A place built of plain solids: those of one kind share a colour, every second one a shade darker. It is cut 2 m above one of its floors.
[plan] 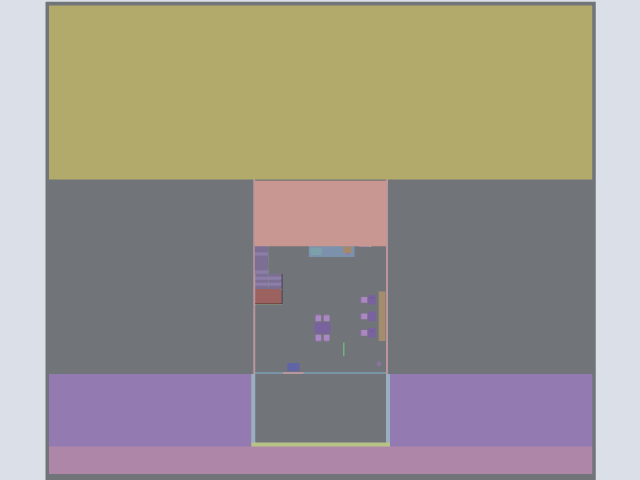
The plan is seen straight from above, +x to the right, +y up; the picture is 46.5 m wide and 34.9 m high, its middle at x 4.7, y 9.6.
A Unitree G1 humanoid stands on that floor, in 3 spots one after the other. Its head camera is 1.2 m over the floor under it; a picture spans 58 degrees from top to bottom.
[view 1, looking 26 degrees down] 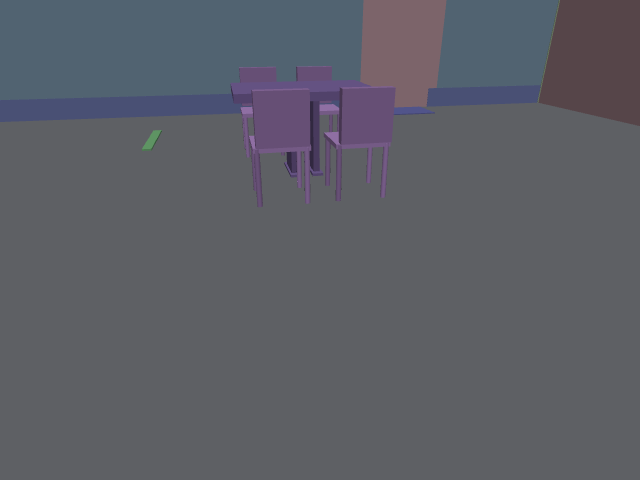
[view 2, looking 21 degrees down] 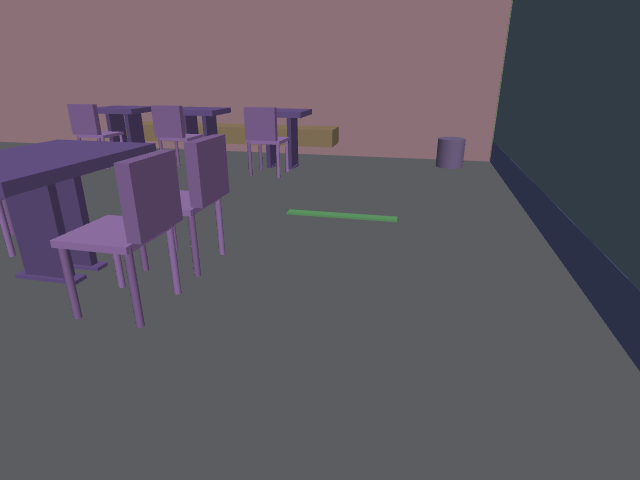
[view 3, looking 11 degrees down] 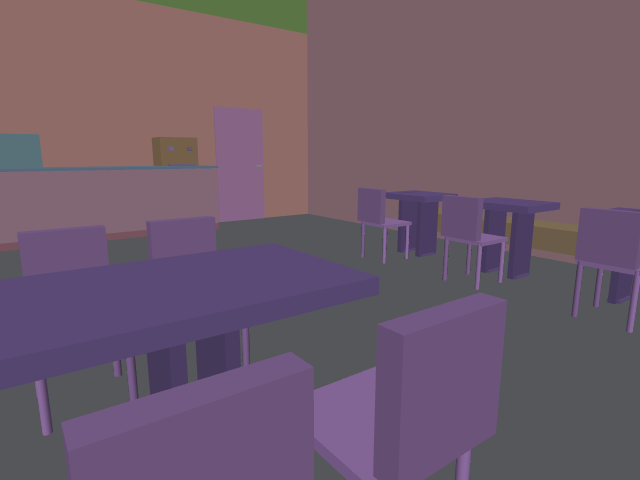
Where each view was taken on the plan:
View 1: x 5.54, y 7.13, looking -102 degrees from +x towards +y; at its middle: ground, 2.74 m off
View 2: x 2.76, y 1.00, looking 13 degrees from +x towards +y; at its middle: ground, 3.35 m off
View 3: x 4.36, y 1.65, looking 54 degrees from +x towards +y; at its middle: ground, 6.29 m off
